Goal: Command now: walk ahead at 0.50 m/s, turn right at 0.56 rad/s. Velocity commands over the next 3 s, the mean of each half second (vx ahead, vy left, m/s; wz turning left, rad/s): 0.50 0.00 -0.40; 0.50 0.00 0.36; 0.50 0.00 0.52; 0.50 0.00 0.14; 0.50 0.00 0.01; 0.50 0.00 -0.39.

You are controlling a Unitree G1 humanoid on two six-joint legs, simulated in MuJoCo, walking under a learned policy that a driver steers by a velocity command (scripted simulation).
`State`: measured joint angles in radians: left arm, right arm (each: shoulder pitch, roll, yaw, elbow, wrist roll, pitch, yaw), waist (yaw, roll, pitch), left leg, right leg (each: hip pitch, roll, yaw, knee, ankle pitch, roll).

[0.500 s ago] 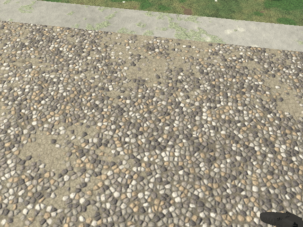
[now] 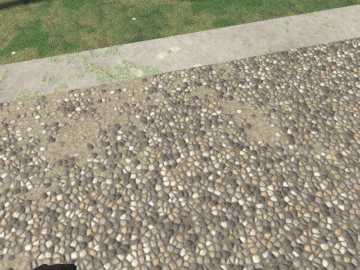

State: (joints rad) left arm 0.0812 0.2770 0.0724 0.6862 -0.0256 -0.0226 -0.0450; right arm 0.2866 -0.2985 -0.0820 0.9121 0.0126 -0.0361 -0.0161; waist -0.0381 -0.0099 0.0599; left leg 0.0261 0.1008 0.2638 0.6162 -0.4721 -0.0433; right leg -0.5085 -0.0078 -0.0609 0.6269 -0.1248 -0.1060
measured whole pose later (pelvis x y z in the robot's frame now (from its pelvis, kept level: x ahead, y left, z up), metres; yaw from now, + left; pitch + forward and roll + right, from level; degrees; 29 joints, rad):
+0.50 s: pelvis +0.30 +0.01 +0.01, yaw -11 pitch +2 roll +0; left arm 0.37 0.30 0.08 0.79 0.00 -0.04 0.02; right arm 0.06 -0.28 -0.04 0.77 0.00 -0.12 0.04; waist 0.06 0.01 0.00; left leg -0.46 -0.01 0.01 0.49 -0.09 0.04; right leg -0.01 0.06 0.13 0.50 -0.47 -0.05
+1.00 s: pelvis +0.57 -0.04 +0.01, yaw +3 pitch +2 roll -1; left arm 0.01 0.26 0.04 0.64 0.00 -0.13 -0.01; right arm 0.43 -0.30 -0.07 0.82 0.03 -0.03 -0.02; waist -0.09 0.01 0.00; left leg -0.10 -0.08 -0.23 0.59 -0.45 0.05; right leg -0.43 0.04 0.05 0.46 -0.08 -0.01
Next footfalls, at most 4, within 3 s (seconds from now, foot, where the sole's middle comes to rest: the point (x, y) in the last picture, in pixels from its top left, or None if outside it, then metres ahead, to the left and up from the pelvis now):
0.48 left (164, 264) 0.47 0.09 -0.75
0.98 right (223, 197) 0.72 -0.15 -0.75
1.48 left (142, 156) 0.93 0.18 -0.75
2.00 right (166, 94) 1.30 0.07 -0.75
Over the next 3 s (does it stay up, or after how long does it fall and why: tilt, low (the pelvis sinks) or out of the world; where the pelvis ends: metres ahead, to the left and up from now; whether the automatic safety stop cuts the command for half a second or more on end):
stays up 1.60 0.32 0.02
